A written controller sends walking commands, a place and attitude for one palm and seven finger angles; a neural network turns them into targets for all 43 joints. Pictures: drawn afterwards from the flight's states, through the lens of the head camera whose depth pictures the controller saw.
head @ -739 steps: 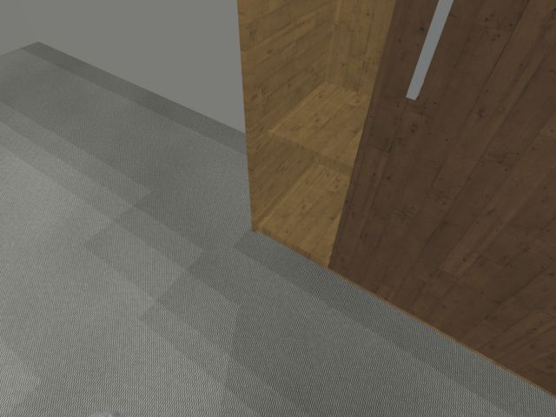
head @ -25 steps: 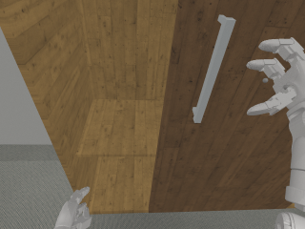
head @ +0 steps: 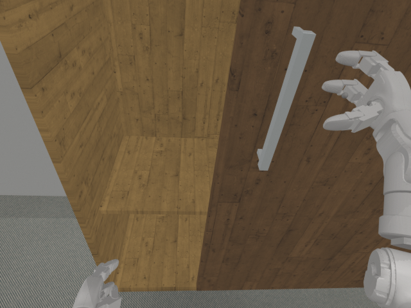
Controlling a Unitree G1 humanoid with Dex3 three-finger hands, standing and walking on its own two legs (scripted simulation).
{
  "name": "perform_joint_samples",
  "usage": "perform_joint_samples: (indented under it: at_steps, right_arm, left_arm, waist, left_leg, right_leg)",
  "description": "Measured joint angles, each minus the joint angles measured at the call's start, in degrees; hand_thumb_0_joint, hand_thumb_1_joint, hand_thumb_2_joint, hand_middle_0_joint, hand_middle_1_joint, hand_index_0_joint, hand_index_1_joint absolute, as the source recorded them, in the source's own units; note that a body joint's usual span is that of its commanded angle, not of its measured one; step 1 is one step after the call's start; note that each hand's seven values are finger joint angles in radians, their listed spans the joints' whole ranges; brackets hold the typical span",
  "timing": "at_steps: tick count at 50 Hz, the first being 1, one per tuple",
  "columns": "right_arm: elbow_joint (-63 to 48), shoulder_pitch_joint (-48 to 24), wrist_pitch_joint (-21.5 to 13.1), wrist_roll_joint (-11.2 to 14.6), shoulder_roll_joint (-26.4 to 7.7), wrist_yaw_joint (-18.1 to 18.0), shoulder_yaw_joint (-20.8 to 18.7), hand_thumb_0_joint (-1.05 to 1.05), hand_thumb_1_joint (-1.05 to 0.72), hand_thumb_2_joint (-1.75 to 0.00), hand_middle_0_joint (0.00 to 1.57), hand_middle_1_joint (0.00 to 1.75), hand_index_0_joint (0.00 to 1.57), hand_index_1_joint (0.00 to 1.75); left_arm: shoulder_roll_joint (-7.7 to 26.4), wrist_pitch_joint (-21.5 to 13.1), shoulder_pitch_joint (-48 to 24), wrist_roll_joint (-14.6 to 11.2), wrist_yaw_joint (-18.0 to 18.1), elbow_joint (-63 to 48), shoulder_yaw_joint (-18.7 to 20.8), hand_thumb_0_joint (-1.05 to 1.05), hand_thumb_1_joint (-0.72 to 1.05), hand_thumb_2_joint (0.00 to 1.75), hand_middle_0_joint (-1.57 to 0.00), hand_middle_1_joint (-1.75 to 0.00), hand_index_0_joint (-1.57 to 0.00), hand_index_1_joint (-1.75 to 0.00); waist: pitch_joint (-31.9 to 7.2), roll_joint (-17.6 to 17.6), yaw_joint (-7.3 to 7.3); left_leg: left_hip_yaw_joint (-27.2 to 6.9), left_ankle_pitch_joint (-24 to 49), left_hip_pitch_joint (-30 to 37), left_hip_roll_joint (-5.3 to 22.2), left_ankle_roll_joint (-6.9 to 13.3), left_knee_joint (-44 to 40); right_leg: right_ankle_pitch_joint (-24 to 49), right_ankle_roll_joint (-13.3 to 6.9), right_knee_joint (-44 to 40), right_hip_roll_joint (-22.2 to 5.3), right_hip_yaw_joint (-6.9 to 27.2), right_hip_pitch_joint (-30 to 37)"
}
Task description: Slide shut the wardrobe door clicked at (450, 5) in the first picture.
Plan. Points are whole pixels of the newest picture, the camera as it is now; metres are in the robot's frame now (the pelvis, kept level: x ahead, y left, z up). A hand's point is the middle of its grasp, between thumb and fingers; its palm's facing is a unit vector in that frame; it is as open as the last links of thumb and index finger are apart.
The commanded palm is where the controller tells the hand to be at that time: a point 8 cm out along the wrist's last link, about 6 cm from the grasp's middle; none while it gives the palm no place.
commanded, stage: move the hooked fingers beside the handle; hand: right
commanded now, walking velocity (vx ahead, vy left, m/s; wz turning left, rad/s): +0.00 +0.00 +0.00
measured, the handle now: (278, 108) +0.42 -0.10 +0.24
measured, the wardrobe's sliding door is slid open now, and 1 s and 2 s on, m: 0.36 0.36 0.36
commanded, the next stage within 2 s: none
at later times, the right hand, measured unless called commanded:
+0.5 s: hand (321, 127) +0.37 -0.17 +0.24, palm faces -0.07 +1.00 -0.06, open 14.0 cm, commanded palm +0.34 -0.22 +0.24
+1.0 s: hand (311, 132) +0.36 -0.16 +0.23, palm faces -0.07 +1.00 -0.06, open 13.8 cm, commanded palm +0.35 -0.21 +0.25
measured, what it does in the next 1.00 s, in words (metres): stands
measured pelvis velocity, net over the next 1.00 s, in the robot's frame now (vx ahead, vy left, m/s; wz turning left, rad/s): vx -0.01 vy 0.01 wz -0.01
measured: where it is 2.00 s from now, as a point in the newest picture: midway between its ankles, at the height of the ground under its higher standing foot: outside the picture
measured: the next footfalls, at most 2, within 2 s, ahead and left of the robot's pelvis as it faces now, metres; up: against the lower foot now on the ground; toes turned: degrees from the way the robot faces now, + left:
none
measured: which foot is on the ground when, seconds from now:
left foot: down 0.00-1.00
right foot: down 0.00-1.00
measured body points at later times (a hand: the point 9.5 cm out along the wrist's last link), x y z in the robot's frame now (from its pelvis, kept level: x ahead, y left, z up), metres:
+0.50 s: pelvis -0.01 +0.01 +0.00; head -0.05 +0.05 +0.45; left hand +0.16 +0.25 -0.10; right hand +0.37 -0.23 +0.25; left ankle -0.01 +0.10 -0.74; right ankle +0.00 -0.10 -0.74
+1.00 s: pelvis -0.01 +0.01 +0.00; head -0.03 +0.04 +0.45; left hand +0.16 +0.25 -0.09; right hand +0.36 -0.21 +0.24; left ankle -0.01 +0.10 -0.74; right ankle +0.00 -0.10 -0.74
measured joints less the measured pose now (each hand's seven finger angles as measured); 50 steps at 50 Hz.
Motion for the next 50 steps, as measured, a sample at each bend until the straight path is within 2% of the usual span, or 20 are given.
perform_joint_samples:
  at_steps: [3,6,8,11,13,15,18,20,22,24,26,28,30,32,35,38,42,44,46,50]
  right_arm:
    - [0.8,1.8,3.2,-0.4,0.6,2.4,3.1,-0.01,0.50,-0.30,0.35,1.25,0.29,1.20]
    - [-0.6,6.3,3.8,-0.1,4.1,2.5,5.9,-0.01,0.50,-0.30,0.33,1.24,0.29,1.20]
    - [-5.0,9.9,2.4,-0.1,6.7,0.9,6.6,-0.01,0.50,-0.30,0.33,1.23,0.29,1.20]
    - [-13.6,13.8,-2.9,-0.6,8.7,-2.5,6.0,-0.02,0.49,-0.30,0.32,1.22,0.29,1.20]
    - [-16.5,14.0,-6.3,-1.2,7.7,-4.2,4.6,-0.02,0.49,-0.30,0.32,1.22,0.30,1.20]
    - [-15.4,10.9,-7.3,-1.8,5.5,-4.9,2.7,-0.02,0.49,-0.30,0.32,1.21,0.30,1.20]
    - [-6.4,3.1,-4.3,-1.5,1.6,-3.5,0.4,-0.02,0.50,-0.30,0.31,1.21,0.30,1.21]
    - [0.7,0.0,-1.6,-1.1,-0.6,-1.5,0.8,-0.01,0.50,-0.30,0.31,1.21,0.30,1.21]
    - [5.1,-0.2,0.5,-0.5,-1.4,0.8,1.8,-0.01,0.50,-0.30,0.31,1.21,0.30,1.21]
    - [6.5,1.8,2.5,0.0,-0.6,2.8,3.3,-0.01,0.50,-0.30,0.31,1.22,0.29,1.20]
    - [4.4,5.8,2.8,0.5,1.7,3.8,4.1,-0.01,0.49,-0.30,0.30,1.22,0.29,1.20]
    - [-2.1,11.1,1.1,0.6,4.5,3.0,3.9,-0.01,0.49,-0.30,0.30,1.21,0.29,1.20]
    - [-10.5,15.9,-2.3,0.1,6.6,1.1,3.3,-0.01,0.49,-0.30,0.30,1.21,0.29,1.20]
    - [-17.1,18.2,-6.2,-0.5,7.2,-0.9,2.5,-0.02,0.49,-0.30,0.30,1.21,0.29,1.20]
    - [-18.5,14.8,-8.7,-1.1,5.4,-2.7,1.1,-0.02,0.50,-0.30,0.31,1.21,0.30,1.20]
    - [-9.4,5.9,-6.0,-0.7,2.2,-2.1,0.5,-0.02,0.50,-0.30,0.31,1.21,0.30,1.21]
    - [6.2,-0.6,-1.7,-0.7,-0.7,0.5,3.3,-0.01,0.50,-0.30,0.30,1.21,0.30,1.21]
    - [9.7,0.1,0.6,-0.3,0.0,2.0,4.4,-0.01,0.50,-0.30,0.30,1.21,0.30,1.21]
    - [7.1,2.6,-0.2,0.8,2.3,2.6,2.9,-0.01,0.50,-0.30,0.30,1.22,0.32,1.23]
    - [-4.5,8.2,-4.6,-0.7,5.3,0.9,3.4,-0.01,0.49,-0.30,0.30,1.22,0.32,1.24]
  left_arm:
    - [1.4,0.8,0.2,-0.6,-0.7,-1.0,0.8,0.01,0.90,0.89,-0.21,-0.30,-0.20,-0.30]
    - [1.9,0.5,-0.4,-0.4,-0.6,-1.5,1.2,0.01,0.90,0.89,-0.21,-0.30,-0.20,-0.30]
    - [1.5,-0.4,-1.1,0.2,-0.2,-1.9,1.0,0.01,0.91,0.89,-0.20,-0.30,-0.20,-0.30]
    - [0.2,-2.5,-1.3,1.6,0.3,-2.1,0.5,0.01,0.91,0.89,-0.20,-0.30,-0.20,-0.30]
    - [-0.8,-3.3,-0.8,2.3,0.5,-1.6,0.0,0.01,0.91,0.89,-0.20,-0.30,-0.20,-0.30]
    - [-1.4,-3.1,-0.3,2.3,0.7,-0.8,-0.3,0.01,0.90,0.89,-0.21,-0.30,-0.20,-0.30]
    - [-1.1,-1.5,-0.2,1.4,0.7,0.5,-0.5,0.01,0.90,0.89,-0.21,-0.30,-0.20,-0.30]
    - [-0.4,-0.2,0.1,0.5,0.5,0.6,-0.4,0.01,0.90,0.89,-0.21,-0.30,-0.20,-0.30]
    - [0.7,0.6,0.6,-0.4,0.1,-0.1,-0.2,0.01,0.90,0.89,-0.21,-0.30,-0.20,-0.30]
    - [1.8,0.9,0.8,-0.7,-0.3,-0.7,0.4,0.01,0.90,0.89,-0.21,-0.30,-0.20,-0.30]
    - [2.4,0.7,0.6,-0.5,-0.4,-1.3,0.9,0.01,0.90,0.89,-0.21,-0.30,-0.20,-0.30]
    - [2.4,-0.1,0.3,0.0,-0.3,-2.2,1.1,0.01,0.91,0.89,-0.21,-0.30,-0.20,-0.30]
    - [1.8,-1.5,0.2,0.8,0.0,-3.0,1.0,0.01,0.91,0.89,-0.20,-0.30,-0.20,-0.30]
    - [0.8,-2.9,0.6,1.5,0.3,-2.8,0.8,0.01,0.91,0.89,-0.20,-0.30,-0.20,-0.30]
    - [-0.1,-3.4,0.9,1.8,0.8,-1.3,0.4,0.01,0.91,0.89,-0.20,-0.30,-0.20,-0.30]
    - [-0.2,-2.4,-0.1,0.9,1.4,0.8,-0.1,0.01,0.90,0.89,-0.20,-0.30,-0.20,-0.30]
    - [0.7,-1.1,-0.7,-0.3,1.1,0.4,-0.2,0.01,0.90,0.89,-0.21,-0.30,-0.20,-0.30]
    - [1.3,-0.8,-0.8,-0.6,0.6,-0.5,0.1,0.01,0.90,0.89,-0.21,-0.30,-0.20,-0.30]
    - [1.7,-1.0,-0.3,-0.4,0.5,-1.2,0.7,0.01,0.90,0.89,-0.21,-0.30,-0.20,-0.30]
    - [1.3,-2.4,0.5,0.6,0.4,-2.1,0.8,0.01,0.91,0.89,-0.21,-0.30,-0.20,-0.30]
  waist:
    - [0.5,-1.0,-0.69]
    - [2.2,-1.2,-0.66]
    - [4.0,-0.6,-0.27]
    - [5.1,0.8,0.29]
    - [4.0,1.5,0.60]
    - [2.8,1.5,0.74]
    - [1.0,0.7,0.66]
    - [-0.1,-0.1,0.61]
    - [-0.7,-0.9,0.39]
    - [-0.2,-1.5,0.14]
    - [1.1,-1.7,0.14]
    - [3.0,-1.2,0.35]
    - [4.5,-0.2,0.45]
    - [4.5,1.0,0.38]
    - [3.2,1.5,0.01]
    - [1.7,0.8,-0.19]
    - [0.0,-0.6,0.18]
    - [0.4,-1.3,0.37]
    - [1.5,-1.3,0.12]
    - [4.0,-0.1,-0.18]
  left_leg:
    - [0.4,0.2,-1.1,0.3,-0.2,0.4]
    - [0.5,0.1,-2.2,0.7,-0.3,1.4]
    - [0.4,0.1,-2.2,0.7,-0.2,1.8]
    - [-0.3,0.1,-1.9,0.5,0.0,2.1]
    - [-0.7,-0.1,-1.3,0.2,0.3,1.9]
    - [-0.7,-0.2,0.1,-0.2,0.5,1.2]
    - [-0.3,-0.2,1.4,-0.6,0.7,0.2]
    - [0.1,0.1,1.0,-0.6,0.6,-0.2]
    - [0.3,0.3,0.1,-0.6,0.6,-0.2]
    - [0.4,0.3,-0.7,-0.4,0.5,0.3]
    - [0.4,0.3,-1.5,-0.2,0.4,1.0]
    - [0.2,0.3,-1.8,-0.2,0.5,1.4]
    - [-0.2,0.3,-1.7,-0.2,0.6,1.7]
    - [-0.5,0.1,-1.3,-0.3,0.8,1.9]
    - [-0.2,-0.2,0.6,-0.6,1.0,1.3]
    - [0.6,-0.2,1.7,-0.8,1.0,0.5]
    - [1.1,0.2,-0.3,-0.7,0.8,0.4]
    - [0.9,0.4,-1.3,-0.5,0.7,0.7]
    - [0.9,0.3,-2.1,-0.2,0.6,1.3]
    - [0.5,0.2,-1.9,-0.1,0.6,1.7]
  right_leg:
    - [0.5,-0.2,0.3,0.3,0.3,-1.1]
    - [0.8,-0.4,0.7,0.7,0.5,-2.0]
    - [1.0,-0.3,0.6,0.7,0.3,-1.8]
    - [1.1,0.1,-0.1,0.4,-0.4,-0.8]
    - [0.9,0.4,-0.5,0.1,-0.7,0.0]
    - [0.5,0.5,-0.7,-0.3,-0.7,1.3]
    - [0.1,0.6,-0.5,-0.6,-0.3,1.9]
    - [0.1,0.6,-0.2,-0.7,0.1,1.1]
    - [0.3,0.6,-0.1,-0.6,0.3,0.1]
    - [0.5,0.4,0.2,-0.4,0.4,-0.7]
    - [0.7,0.3,0.4,-0.2,0.4,-1.3]
    - [0.9,0.3,0.3,-0.2,0.1,-1.3]
    - [1.1,0.4,0.0,-0.3,-0.3,-0.7]
    - [1.0,0.7,-0.4,-0.4,-0.5,0.0]
    - [0.6,1.0,-0.4,-0.7,-0.2,1.5]
    - [0.1,1.0,0.2,-0.8,0.6,1.7]
    - [0.4,0.9,0.8,-0.7,1.1,-0.7]
    - [0.7,0.7,0.7,-0.5,0.9,-1.5]
    - [0.9,0.5,0.8,-0.2,0.8,-2.0]
    - [1.1,0.4,0.4,-0.1,0.5,-1.3]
